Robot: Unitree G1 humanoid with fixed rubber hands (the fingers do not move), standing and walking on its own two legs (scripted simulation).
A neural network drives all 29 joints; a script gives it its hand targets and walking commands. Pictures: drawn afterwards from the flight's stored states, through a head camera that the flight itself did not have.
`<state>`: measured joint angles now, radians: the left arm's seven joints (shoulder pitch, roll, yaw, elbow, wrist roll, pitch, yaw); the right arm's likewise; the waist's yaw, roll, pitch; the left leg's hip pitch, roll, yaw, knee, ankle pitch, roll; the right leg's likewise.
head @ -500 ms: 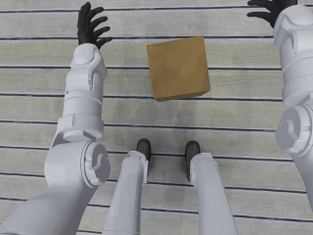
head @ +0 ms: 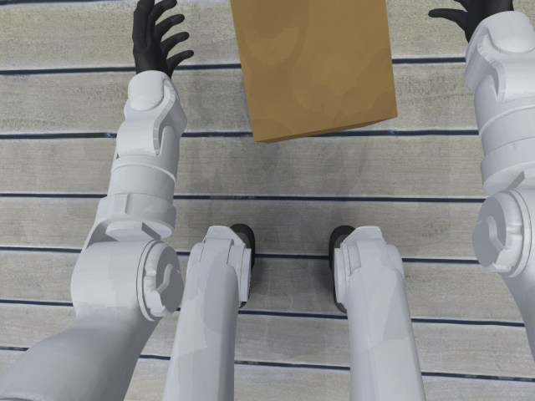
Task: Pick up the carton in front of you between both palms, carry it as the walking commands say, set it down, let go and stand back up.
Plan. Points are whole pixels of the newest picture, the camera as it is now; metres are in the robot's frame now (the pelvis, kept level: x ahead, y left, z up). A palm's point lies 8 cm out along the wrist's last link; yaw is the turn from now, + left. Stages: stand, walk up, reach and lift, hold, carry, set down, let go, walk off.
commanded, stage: reach and lift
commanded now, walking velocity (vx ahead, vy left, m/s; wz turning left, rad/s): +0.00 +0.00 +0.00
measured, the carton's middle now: (310, 77) +0.53 -0.06 -0.37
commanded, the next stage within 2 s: none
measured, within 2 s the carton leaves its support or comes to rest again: leaves its support in 1.26 s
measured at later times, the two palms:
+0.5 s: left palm (195, 87) +0.52 +0.14 -0.30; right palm (423, 50) +0.54 -0.23 -0.30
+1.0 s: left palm (214, 81) +0.52 +0.10 -0.29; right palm (410, 50) +0.54 -0.21 -0.29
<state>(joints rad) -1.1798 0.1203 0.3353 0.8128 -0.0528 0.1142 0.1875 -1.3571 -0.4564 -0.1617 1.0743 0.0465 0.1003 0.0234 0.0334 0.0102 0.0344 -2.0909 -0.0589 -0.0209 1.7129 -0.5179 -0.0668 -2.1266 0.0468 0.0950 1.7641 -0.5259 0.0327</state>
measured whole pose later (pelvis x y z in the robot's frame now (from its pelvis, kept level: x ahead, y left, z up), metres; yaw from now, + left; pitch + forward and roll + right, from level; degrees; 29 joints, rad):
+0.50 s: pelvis -0.02 -0.01 -0.12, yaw +0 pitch +37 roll +4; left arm -1.48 0.23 0.21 1.06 -0.19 0.07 0.19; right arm -1.63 -0.54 0.01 1.25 0.19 0.07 0.00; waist 0.03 0.04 0.44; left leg -2.22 -0.07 -0.03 2.15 -0.58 -0.10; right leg -2.25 0.01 0.05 2.21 -0.60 -0.01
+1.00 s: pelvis -0.03 +0.00 -0.12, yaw +0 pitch +35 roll +4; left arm -1.54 0.16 0.29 1.08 -0.10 0.09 0.22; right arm -1.69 -0.46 0.02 1.30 0.13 0.10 -0.02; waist 0.01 0.05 0.45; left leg -2.21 -0.07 -0.02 2.15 -0.56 -0.09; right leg -2.24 0.01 0.06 2.20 -0.57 0.00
